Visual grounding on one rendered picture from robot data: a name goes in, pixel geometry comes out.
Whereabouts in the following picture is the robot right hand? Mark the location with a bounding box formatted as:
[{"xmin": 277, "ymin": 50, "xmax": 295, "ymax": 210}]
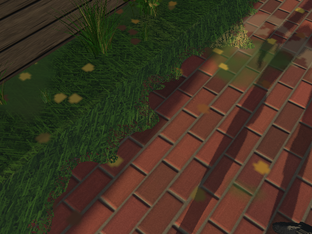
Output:
[{"xmin": 272, "ymin": 221, "xmax": 312, "ymax": 234}]

